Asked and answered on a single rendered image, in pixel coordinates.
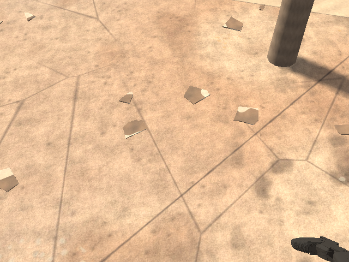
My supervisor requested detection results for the robot right hand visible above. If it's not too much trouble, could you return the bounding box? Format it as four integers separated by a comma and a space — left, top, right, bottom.
291, 236, 349, 262

